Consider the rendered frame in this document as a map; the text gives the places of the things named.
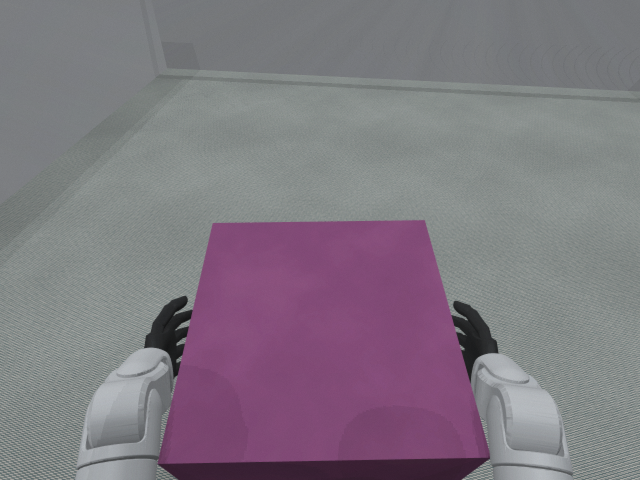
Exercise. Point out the right robot hand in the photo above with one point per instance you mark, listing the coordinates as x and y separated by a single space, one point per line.
478 340

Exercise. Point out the carton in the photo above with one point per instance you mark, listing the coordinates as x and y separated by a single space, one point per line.
322 351

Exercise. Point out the robot left forearm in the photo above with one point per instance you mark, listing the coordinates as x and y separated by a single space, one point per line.
122 426

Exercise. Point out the left robot hand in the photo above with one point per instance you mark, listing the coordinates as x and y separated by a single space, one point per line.
163 336

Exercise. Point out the robot right forearm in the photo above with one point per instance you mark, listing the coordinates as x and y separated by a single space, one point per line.
526 434

